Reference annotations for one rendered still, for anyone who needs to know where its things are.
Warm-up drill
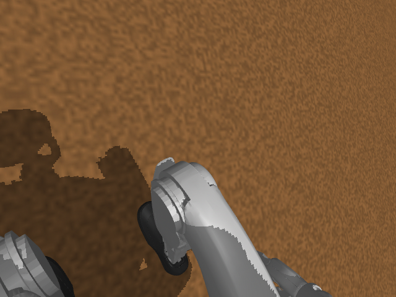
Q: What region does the right robot arm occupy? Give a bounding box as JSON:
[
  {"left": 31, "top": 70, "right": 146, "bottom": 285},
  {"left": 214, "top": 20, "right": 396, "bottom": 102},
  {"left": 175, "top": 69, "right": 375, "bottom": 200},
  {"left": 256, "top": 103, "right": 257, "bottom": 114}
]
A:
[{"left": 296, "top": 283, "right": 333, "bottom": 297}]

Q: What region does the right robot hand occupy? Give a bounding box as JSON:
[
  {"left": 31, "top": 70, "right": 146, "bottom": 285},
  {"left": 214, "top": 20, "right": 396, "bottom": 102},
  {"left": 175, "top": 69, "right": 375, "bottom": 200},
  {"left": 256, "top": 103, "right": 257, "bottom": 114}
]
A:
[{"left": 257, "top": 251, "right": 307, "bottom": 297}]

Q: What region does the right robot foot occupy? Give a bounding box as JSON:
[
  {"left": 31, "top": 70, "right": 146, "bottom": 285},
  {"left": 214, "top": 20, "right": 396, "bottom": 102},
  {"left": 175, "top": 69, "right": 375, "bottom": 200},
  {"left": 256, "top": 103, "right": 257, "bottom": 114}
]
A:
[{"left": 137, "top": 201, "right": 189, "bottom": 275}]

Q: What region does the left robot foot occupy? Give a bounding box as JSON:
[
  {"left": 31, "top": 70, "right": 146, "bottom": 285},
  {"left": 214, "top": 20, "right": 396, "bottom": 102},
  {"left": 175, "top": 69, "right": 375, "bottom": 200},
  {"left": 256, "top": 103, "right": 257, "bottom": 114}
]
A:
[{"left": 45, "top": 256, "right": 75, "bottom": 297}]

